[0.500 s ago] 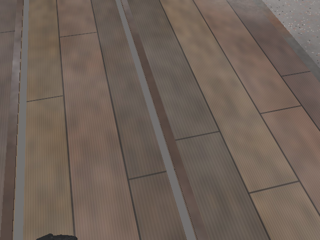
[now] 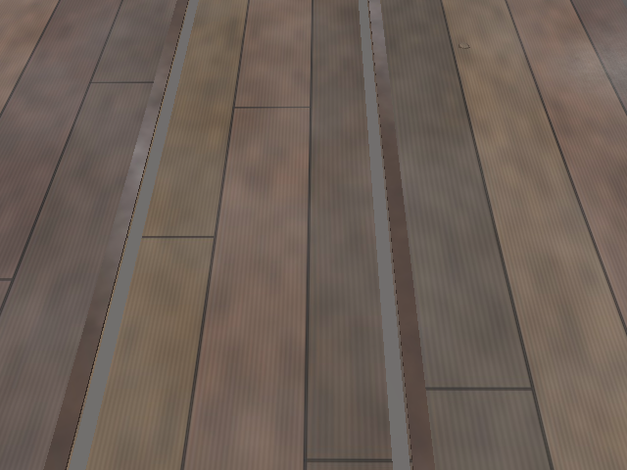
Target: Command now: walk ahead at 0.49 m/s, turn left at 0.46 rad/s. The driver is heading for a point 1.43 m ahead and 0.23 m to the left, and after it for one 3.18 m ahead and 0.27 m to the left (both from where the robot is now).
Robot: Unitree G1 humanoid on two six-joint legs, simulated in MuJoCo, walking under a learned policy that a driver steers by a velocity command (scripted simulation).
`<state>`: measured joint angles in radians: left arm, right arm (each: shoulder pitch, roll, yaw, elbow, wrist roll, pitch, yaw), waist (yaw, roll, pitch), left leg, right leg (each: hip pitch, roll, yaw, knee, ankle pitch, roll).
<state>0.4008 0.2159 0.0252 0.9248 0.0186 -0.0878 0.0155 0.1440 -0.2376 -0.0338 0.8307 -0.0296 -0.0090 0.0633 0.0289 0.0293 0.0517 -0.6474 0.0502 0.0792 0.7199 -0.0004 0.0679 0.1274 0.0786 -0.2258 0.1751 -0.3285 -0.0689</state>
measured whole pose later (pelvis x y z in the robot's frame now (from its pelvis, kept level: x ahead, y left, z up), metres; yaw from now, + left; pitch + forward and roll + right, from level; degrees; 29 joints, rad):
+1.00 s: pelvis +0.55 +0.08 +0.01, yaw +23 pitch +2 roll -1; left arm 0.46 0.23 0.03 0.92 0.01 -0.08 -0.02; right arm 0.07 -0.25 0.00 0.75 -0.04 -0.04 0.05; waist 0.08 0.04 0.02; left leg -0.56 0.06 -0.01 0.67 -0.13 0.00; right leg -0.05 0.05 -0.02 0.27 -0.25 -0.04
